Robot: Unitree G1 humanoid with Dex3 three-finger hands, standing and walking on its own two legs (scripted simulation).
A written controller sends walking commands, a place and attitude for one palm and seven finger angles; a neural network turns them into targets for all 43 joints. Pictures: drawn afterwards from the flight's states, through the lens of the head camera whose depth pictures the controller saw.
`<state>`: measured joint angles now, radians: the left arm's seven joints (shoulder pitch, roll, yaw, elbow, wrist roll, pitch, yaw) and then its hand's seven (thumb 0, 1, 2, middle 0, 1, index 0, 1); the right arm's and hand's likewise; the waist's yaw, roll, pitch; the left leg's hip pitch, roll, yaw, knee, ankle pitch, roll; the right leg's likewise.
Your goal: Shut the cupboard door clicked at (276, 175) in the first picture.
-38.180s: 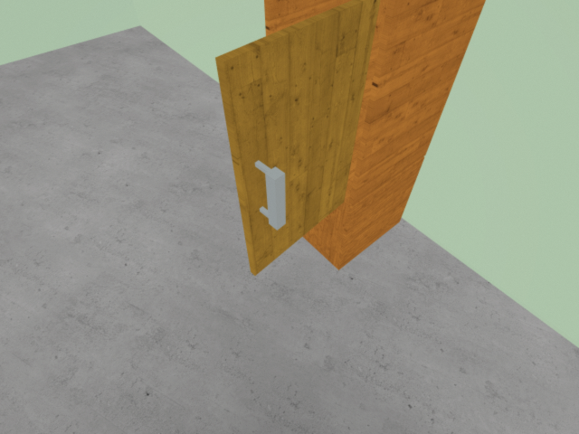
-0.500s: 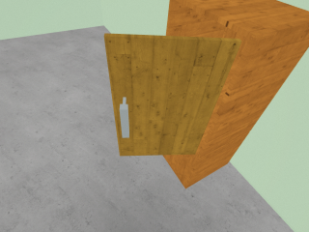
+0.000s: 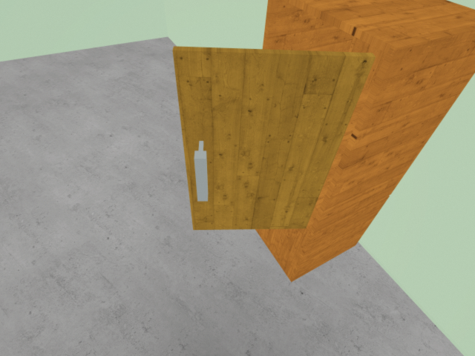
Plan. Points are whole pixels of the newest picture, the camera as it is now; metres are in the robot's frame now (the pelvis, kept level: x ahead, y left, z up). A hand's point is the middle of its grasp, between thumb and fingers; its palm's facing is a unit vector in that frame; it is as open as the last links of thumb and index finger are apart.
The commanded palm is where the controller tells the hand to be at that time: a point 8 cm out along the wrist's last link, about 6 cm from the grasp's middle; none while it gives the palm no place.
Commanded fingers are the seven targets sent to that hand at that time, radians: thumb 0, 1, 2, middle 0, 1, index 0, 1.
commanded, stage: look again from close up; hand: left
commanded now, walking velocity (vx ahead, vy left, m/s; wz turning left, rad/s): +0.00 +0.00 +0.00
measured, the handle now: (202, 171) +0.53 +0.12 -0.04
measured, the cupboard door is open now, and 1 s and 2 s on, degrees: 64 64 64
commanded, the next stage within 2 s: shuffle to correct the standing spot in 0.46 s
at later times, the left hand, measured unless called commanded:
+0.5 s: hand out of the picture +0.02 +0.15 -0.17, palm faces +0.01 -0.98 -0.18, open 7.4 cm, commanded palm none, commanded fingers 0.00 0.90 0.90 -0.20 -0.30 -0.20 -0.30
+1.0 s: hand out of the picture +0.03 +0.12 -0.18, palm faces +0.11 -0.98 -0.17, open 7.3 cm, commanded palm none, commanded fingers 0.00 0.90 0.90 -0.20 -0.30 -0.20 -0.30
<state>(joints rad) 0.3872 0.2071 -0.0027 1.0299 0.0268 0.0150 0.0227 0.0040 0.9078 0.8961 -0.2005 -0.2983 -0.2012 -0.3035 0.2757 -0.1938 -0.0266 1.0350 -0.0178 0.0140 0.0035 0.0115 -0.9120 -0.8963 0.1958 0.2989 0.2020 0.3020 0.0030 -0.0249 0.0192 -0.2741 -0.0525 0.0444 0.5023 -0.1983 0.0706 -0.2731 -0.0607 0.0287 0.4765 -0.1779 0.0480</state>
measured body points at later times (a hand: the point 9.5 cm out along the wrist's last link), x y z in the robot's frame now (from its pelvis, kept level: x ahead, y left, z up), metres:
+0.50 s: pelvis +0.01 -0.02 +0.00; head +0.02 -0.01 +0.45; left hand +0.02 +0.20 -0.16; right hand +0.03 -0.25 -0.15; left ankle +0.05 +0.07 -0.73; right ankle +0.06 -0.17 -0.73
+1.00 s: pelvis +0.07 -0.05 +0.00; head +0.09 -0.04 +0.45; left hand +0.03 +0.17 -0.16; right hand +0.09 -0.27 -0.16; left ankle +0.05 +0.07 -0.73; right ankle +0.06 -0.17 -0.73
